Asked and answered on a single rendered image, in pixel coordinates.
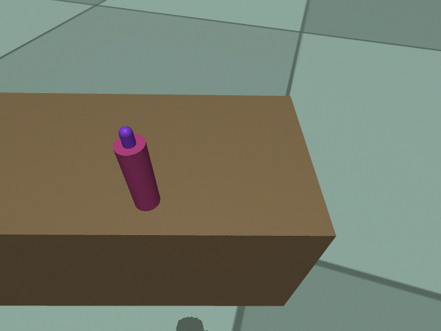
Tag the bottle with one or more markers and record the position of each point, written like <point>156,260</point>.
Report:
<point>134,159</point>

